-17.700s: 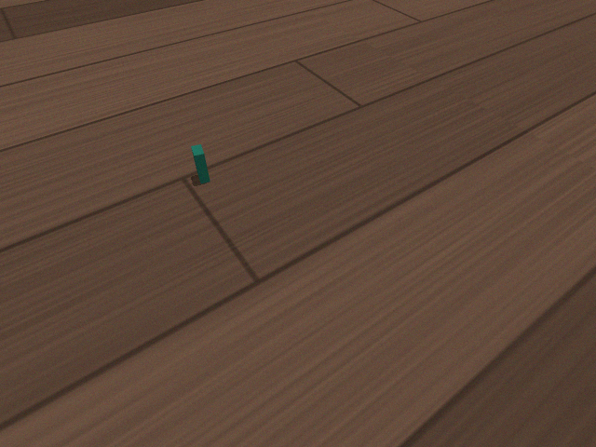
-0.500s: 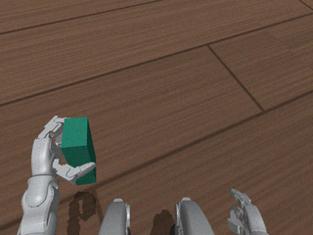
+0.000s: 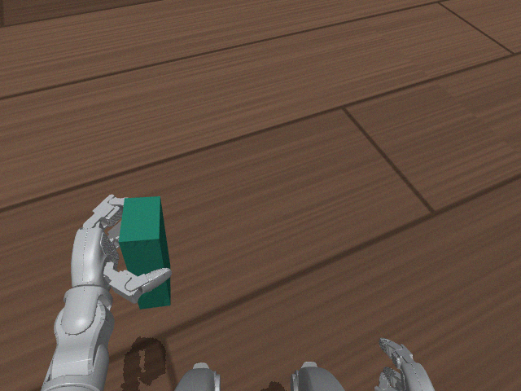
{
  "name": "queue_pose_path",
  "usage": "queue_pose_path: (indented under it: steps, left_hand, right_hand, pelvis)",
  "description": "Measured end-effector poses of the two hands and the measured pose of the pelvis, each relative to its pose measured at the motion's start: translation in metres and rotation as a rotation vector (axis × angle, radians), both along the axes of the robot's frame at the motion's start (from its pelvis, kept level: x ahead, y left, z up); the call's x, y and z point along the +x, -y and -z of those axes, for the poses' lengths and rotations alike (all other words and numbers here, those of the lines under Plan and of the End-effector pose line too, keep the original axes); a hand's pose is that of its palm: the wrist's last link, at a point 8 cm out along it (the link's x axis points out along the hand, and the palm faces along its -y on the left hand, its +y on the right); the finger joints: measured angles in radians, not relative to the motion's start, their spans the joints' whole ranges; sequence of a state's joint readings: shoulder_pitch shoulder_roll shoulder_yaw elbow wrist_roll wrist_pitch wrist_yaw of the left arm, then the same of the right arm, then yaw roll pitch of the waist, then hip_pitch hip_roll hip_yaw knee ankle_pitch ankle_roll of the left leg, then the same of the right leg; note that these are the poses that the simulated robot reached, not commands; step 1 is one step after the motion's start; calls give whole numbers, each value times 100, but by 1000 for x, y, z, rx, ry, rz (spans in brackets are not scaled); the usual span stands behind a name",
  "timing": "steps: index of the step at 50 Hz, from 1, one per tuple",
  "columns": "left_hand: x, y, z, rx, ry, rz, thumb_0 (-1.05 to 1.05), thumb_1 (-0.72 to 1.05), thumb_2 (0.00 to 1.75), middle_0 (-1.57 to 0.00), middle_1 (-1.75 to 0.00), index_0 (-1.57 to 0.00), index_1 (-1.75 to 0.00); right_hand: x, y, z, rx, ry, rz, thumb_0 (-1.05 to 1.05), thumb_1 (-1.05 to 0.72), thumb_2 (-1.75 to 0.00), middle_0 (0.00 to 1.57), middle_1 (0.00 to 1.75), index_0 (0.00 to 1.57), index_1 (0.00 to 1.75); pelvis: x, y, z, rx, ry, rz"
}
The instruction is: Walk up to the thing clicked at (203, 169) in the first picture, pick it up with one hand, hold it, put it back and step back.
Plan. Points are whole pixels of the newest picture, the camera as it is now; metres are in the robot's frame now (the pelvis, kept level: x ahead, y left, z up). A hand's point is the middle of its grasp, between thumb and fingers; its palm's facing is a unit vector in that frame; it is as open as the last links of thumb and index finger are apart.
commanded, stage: lift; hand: left
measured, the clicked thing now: (149, 256) +0.33 +0.16 +0.01
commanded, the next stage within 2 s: hold in 0.46 s
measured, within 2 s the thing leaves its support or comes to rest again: neither
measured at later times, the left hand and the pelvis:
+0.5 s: hand (140, 228) +0.35 +0.17 +0.05, palm faces +0.07 -1.00 -0.01, open 11.7 cm; pelvis +0.01 +0.00 +0.02, yaw +0 degrees
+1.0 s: hand (140, 219) +0.35 +0.16 +0.07, palm faces +0.06 -1.00 -0.02, open 11.7 cm; pelvis +0.02 +0.00 +0.04, yaw +0 degrees
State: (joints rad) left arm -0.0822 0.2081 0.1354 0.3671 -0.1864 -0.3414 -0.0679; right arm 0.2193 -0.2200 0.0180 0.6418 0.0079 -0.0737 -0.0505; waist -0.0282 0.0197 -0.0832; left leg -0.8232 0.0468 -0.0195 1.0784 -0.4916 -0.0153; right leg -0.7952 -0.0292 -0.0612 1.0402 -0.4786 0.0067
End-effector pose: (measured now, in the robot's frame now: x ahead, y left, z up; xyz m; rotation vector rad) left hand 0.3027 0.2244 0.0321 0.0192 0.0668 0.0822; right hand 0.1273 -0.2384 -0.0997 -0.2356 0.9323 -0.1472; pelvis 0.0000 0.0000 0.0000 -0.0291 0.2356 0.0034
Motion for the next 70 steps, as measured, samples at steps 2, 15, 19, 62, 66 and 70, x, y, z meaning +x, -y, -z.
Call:
queue_pose_path:
  steps: [2,15,19,62,66,70]
  left_hand:
    - [2,1,-4,-2,3,-2,4,-61,110,-72,-104,-61,-105]
    - [14,4,-18,-9,8,10,4,-61,110,-72,-104,-61,-105]
    - [17,4,-21,-8,7,11,4,-61,110,-72,-104,-61,-105]
    - [17,12,-41,-5,20,25,4,-61,111,-71,-105,-60,-106]
    - [13,12,-42,-6,24,17,4,-61,111,-71,-105,-60,-106]
    - [12,9,-45,1,34,6,4,-61,111,-71,-105,-60,-106]
  right_hand:
    - [0,0,-4,-2,-1,1,1,-90,-90,20,29,20,30]
    - [1,3,-19,-14,-17,18,1,-90,-90,20,29,20,30]
    - [1,3,-21,-12,-26,20,1,-90,-90,20,29,20,30]
    - [-7,5,-36,3,-47,38,1,-91,-91,20,29,20,30]
    - [-8,5,-37,3,-45,35,1,-91,-91,20,29,20,30]
    - [-8,4,-37,4,-43,31,1,-91,-91,20,29,20,30]
  pelvis:
    - [1,0,-3,1,8,0]
    - [9,-2,-19,4,50,4]
    - [11,-2,-22,4,56,5]
    - [10,-1,-38,12,125,9]
    - [9,-1,-39,12,129,8]
    - [7,0,-39,12,131,7]
